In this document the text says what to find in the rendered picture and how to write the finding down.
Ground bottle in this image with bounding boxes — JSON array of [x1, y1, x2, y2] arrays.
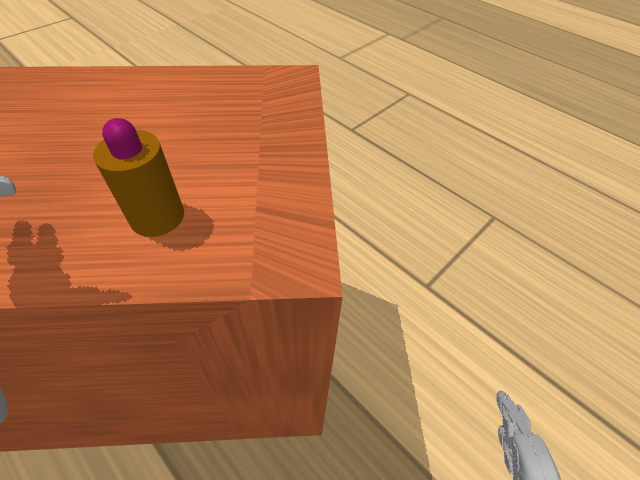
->
[[93, 118, 184, 237]]

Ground right robot hand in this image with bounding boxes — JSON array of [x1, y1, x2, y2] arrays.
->
[[496, 391, 561, 480]]

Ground left robot hand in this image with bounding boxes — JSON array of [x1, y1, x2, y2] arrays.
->
[[0, 174, 16, 197]]

